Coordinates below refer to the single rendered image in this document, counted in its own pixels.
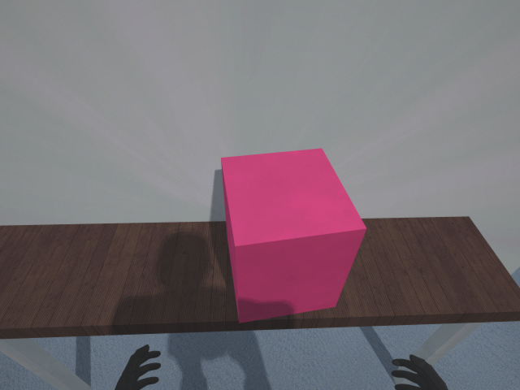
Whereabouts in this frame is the robot left hand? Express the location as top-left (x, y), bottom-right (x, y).
top-left (115, 344), bottom-right (161, 390)

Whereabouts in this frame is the carton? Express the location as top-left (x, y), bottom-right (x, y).
top-left (221, 148), bottom-right (366, 323)

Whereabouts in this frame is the robot right hand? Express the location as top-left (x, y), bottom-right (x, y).
top-left (392, 354), bottom-right (448, 390)

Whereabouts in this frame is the table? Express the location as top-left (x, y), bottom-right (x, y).
top-left (0, 216), bottom-right (520, 390)

